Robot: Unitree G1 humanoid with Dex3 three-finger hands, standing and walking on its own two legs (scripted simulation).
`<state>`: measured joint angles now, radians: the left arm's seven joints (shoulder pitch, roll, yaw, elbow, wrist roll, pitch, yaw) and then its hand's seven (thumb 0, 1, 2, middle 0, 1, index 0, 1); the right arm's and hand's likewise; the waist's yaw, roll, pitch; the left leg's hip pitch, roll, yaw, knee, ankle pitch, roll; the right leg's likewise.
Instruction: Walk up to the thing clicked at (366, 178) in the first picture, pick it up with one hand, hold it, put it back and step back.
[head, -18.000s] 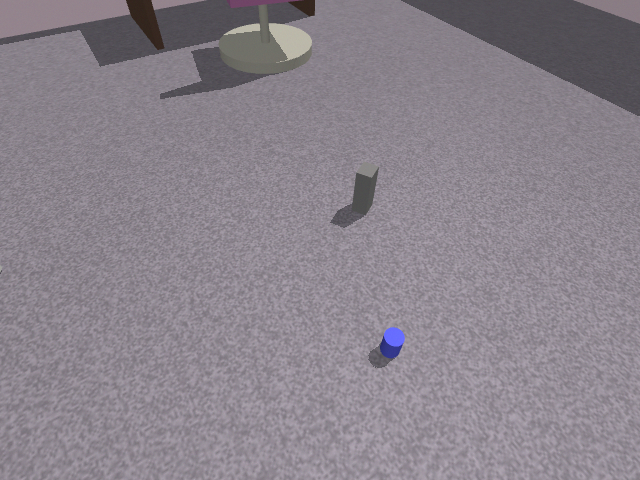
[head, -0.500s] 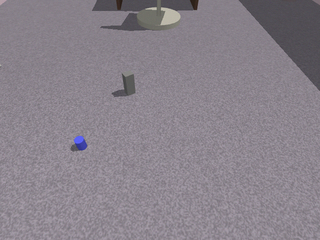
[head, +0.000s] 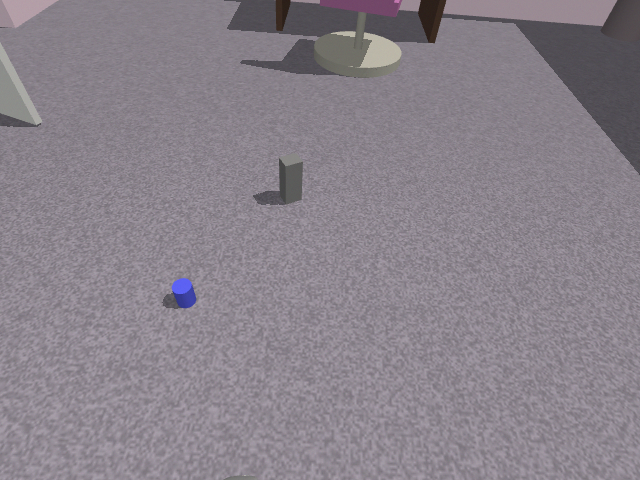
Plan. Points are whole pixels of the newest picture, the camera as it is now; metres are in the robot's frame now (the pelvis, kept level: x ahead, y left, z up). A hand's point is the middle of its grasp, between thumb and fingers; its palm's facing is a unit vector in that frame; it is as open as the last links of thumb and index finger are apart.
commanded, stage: walk up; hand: left
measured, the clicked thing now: (290, 179) +1.41 +0.13 -0.65
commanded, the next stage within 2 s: none
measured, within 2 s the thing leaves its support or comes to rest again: neither
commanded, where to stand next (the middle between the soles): +1.06 -0.10 m, yaw -3 degrees
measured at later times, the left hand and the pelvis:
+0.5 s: hand (167, 355) +0.32 +0.25 -0.13, palm faces -0.11 -0.91 -0.40, open 7.4 cm; pelvis +0.22 -0.03 -0.01, yaw -4 degrees
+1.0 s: hand (207, 280) +0.49 +0.23 -0.17, palm faces -0.04 -0.93 -0.35, open 7.4 cm; pelvis +0.47 -0.05 -0.01, yaw -2 degrees
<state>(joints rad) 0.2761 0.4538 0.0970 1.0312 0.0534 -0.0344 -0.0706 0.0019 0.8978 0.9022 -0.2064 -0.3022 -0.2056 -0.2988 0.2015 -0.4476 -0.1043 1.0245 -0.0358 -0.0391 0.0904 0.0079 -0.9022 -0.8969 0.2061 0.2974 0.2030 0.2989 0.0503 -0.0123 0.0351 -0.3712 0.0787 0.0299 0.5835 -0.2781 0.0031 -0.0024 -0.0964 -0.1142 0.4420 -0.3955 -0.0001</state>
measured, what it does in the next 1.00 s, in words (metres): walks ahead: right foot, then left foot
